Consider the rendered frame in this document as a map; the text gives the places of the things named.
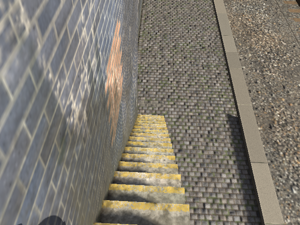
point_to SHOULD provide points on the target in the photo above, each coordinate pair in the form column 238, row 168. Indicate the stairs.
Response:
column 146, row 188

